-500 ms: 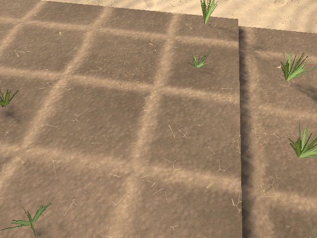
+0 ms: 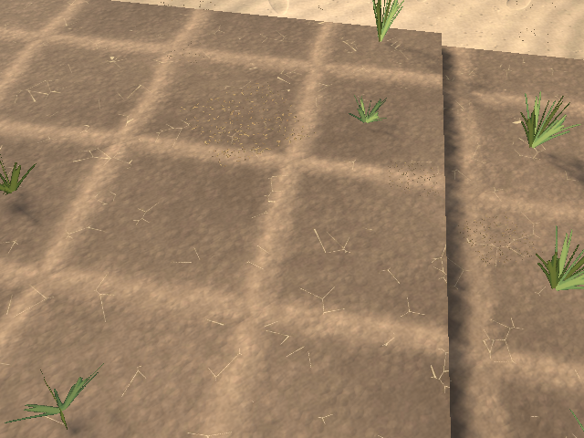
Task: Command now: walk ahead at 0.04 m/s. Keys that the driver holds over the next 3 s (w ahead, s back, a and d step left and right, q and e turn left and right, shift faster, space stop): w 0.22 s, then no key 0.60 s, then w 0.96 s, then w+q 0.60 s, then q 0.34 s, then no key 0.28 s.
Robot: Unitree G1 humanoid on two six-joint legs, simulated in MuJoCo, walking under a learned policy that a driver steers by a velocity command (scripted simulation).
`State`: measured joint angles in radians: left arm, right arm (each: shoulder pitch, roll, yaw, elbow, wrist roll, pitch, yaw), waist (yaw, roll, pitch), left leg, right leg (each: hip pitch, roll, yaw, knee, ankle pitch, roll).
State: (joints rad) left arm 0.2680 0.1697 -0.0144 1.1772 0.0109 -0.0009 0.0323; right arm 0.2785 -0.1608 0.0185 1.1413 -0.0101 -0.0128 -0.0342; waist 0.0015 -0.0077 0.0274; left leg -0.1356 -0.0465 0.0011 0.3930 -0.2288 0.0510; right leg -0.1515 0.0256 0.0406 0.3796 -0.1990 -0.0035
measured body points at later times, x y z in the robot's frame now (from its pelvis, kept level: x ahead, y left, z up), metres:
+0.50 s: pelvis +0.10 -0.06 +0.00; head +0.11 -0.08 +0.45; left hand +0.08 +0.17 -0.15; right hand +0.08 -0.28 -0.17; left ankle +0.06 +0.06 -0.69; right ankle +0.08 -0.12 -0.74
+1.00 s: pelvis +0.17 -0.04 -0.01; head +0.17 -0.03 +0.44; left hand +0.10 +0.18 -0.17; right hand +0.17 -0.27 -0.17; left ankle +0.16 +0.05 -0.73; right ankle +0.08 -0.12 -0.74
